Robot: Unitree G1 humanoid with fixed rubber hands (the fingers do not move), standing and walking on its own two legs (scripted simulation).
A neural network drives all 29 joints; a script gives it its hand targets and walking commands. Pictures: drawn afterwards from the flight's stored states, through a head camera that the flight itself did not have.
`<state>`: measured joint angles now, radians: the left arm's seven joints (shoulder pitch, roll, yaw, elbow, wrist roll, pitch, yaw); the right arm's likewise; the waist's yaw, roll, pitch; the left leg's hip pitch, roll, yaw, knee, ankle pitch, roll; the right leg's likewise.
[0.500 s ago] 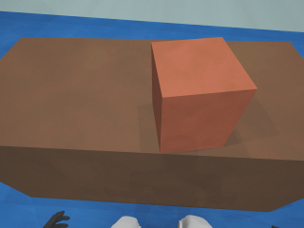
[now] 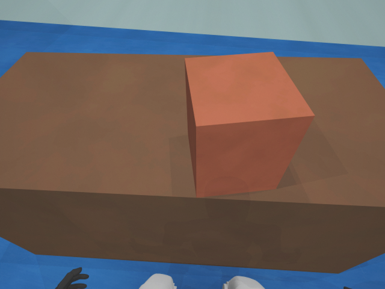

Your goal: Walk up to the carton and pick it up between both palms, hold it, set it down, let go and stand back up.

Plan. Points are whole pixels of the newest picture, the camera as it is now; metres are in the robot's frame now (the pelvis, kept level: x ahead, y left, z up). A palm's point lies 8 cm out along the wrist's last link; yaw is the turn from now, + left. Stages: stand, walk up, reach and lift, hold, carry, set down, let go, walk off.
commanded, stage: walk up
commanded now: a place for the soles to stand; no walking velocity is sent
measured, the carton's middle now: (233, 127) +0.44 -0.07 +0.08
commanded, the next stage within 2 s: none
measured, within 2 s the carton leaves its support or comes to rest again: neither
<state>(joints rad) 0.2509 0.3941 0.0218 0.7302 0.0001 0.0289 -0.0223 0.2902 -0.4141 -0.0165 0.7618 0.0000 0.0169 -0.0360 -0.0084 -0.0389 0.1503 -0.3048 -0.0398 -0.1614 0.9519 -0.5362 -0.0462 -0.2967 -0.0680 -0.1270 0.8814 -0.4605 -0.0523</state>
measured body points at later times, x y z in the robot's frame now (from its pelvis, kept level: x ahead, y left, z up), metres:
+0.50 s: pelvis +0.00 -0.01 +0.00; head +0.01 +0.01 +0.44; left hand +0.11 +0.29 -0.12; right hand +0.07 -0.34 -0.09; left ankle +0.03 +0.17 -0.69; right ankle +0.02 -0.08 -0.70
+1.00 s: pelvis +0.03 +0.04 +0.00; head +0.04 +0.06 +0.45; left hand +0.13 +0.34 -0.12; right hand +0.11 -0.28 -0.09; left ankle +0.08 +0.17 -0.70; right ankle +0.02 -0.08 -0.68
